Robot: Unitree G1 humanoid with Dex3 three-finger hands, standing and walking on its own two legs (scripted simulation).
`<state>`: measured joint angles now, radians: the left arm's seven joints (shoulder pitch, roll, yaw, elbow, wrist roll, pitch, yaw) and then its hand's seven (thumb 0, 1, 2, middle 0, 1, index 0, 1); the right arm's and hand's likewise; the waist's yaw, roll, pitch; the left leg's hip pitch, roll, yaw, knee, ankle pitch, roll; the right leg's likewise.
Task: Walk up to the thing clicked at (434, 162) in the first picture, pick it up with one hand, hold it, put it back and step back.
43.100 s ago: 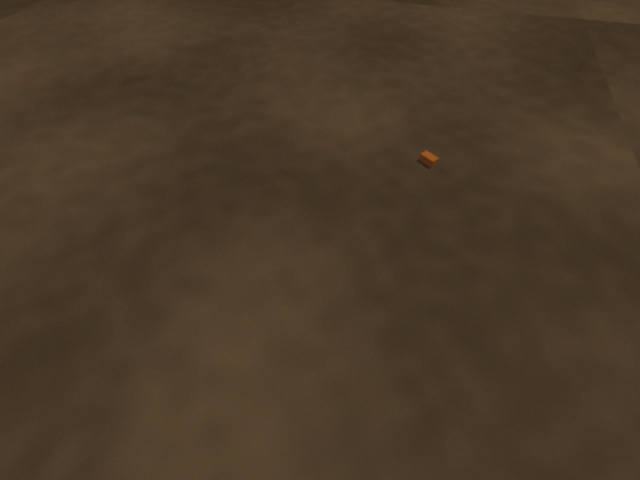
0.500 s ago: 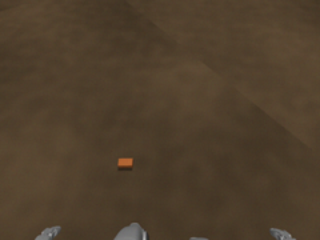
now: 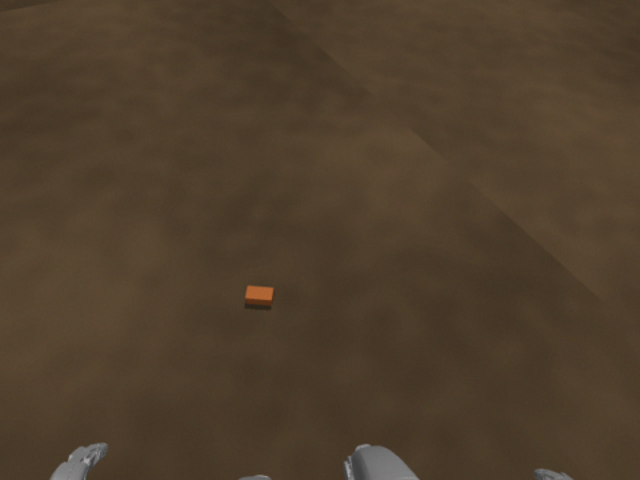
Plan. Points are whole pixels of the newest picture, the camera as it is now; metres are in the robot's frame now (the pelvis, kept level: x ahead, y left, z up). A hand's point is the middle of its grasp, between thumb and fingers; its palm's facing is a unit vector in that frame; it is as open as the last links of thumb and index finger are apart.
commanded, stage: step back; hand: left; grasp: from above
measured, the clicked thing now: (259, 295) +0.73 +0.19 -0.75
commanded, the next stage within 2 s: none
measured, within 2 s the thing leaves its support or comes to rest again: neither
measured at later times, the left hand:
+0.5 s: hand out of the picture -0.08 +0.23 -0.12, palm faces -0.02 -0.89 -0.46, open 7.4 cm
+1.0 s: hand out of the picture -0.28 +0.21 -0.16, palm faces -0.03 -0.92 -0.40, open 7.4 cm
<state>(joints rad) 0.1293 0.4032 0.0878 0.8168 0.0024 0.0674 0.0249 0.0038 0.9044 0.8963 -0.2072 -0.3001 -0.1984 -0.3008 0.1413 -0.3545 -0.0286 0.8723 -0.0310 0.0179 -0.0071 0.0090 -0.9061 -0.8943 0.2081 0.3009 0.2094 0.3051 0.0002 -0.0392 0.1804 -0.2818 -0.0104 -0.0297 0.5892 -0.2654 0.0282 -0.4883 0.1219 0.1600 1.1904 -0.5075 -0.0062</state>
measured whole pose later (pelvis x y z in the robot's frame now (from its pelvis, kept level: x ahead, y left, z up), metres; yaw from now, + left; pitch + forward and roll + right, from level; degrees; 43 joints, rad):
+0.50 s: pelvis -0.17 -0.04 +0.00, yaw -1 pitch -2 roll +2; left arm 0.20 0.35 0.08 0.81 0.04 0.05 0.01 0.01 0.90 0.90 -0.21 -0.30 -0.20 -0.30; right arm 0.21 -0.42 -0.05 0.87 -0.01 0.05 -0.04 0.01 -0.91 -0.89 0.21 0.30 0.21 0.30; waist 0.01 0.04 0.15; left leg -0.45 -0.12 -0.12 1.12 -0.49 -0.03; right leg -0.32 -0.03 0.00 0.63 -0.28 -0.03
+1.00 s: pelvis -0.36 -0.06 -0.02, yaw -2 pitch -3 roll -2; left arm 0.19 0.36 0.07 0.90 0.03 0.02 0.00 0.00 0.90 0.90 -0.21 -0.30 -0.20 -0.30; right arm 0.08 -0.41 -0.05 0.85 -0.03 0.05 -0.02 0.01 -0.91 -0.89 0.21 0.30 0.21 0.31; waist 0.02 0.06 0.15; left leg -0.45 0.06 -0.06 0.77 -0.36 0.00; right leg -0.23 0.05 0.02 0.66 -0.38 -0.01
